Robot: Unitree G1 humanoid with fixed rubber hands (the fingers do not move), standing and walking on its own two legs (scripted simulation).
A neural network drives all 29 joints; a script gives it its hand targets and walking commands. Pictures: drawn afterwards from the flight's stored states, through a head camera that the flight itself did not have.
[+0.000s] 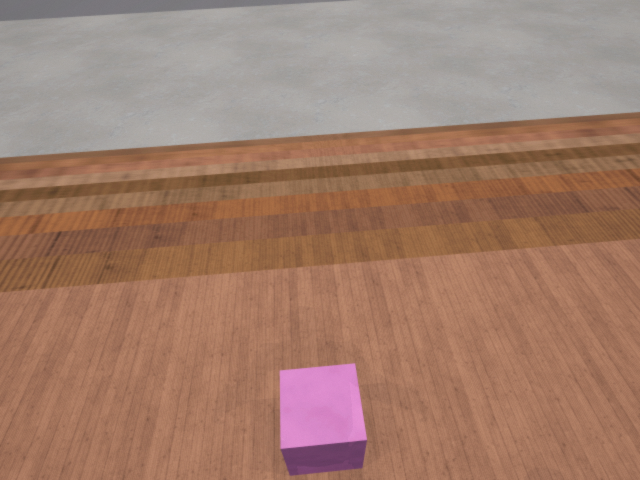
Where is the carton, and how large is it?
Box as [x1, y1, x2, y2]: [280, 363, 366, 475]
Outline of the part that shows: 354,363 280,370 280,442 281,451 290,475 362,467 366,436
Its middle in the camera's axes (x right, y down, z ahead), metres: +0.00 +0.50 +1.09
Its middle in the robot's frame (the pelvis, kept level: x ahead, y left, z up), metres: +0.45 +0.05 -0.66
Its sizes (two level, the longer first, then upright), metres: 0.210 0.200 0.250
